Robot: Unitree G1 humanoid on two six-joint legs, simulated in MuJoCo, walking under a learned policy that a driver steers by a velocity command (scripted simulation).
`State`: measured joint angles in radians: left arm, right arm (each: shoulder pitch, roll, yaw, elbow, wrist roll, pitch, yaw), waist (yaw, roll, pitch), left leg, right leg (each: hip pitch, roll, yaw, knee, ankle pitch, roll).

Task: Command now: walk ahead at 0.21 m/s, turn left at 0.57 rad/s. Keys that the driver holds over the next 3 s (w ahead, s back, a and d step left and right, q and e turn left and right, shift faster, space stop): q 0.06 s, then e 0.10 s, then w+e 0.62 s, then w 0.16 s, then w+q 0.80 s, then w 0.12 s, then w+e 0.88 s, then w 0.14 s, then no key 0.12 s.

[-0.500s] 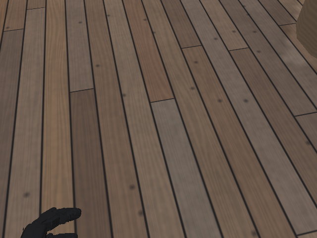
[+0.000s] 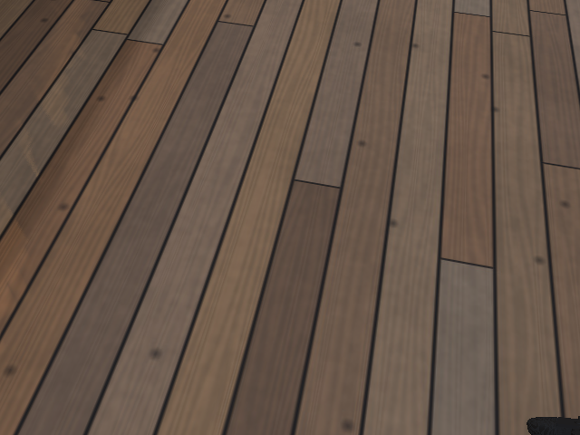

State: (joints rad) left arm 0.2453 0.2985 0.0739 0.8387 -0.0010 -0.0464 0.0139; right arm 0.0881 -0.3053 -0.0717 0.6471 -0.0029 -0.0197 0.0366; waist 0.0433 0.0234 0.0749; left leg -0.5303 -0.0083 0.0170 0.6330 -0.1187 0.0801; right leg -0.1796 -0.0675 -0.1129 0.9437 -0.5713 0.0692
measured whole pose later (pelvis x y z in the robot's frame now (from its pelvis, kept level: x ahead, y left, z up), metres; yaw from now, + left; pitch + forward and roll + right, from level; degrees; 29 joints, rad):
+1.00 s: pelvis +0.40 -0.10 +0.00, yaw -17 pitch +3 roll +1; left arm 0.44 0.30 0.08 0.82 -0.01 -0.03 0.03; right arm -0.01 -0.27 -0.05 0.71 0.00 -0.12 0.04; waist 0.07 0.00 0.01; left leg -0.49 -0.04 0.01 0.48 -0.05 0.04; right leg 0.05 0.03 0.15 0.45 -0.50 -0.05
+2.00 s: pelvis +0.91 -0.16 +0.01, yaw +8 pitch +2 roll -1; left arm 0.38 0.30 0.06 0.89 -0.03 -0.06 -0.01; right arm 0.03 -0.26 -0.04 0.63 0.00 -0.05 0.03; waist 0.07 0.01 0.06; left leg -0.48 0.01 0.04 0.61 -0.15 0.07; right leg -0.11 -0.06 -0.05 0.83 -0.52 0.01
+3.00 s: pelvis +1.48 -0.18 +0.01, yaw -20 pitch +2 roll +0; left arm 0.35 0.30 0.07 0.76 0.00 -0.03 0.02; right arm 0.05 -0.27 -0.04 0.72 -0.03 -0.13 0.03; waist 0.07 -0.01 0.02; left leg -0.47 -0.01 0.00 0.50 -0.07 0.02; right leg -0.11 0.08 0.18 0.67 -0.49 -0.04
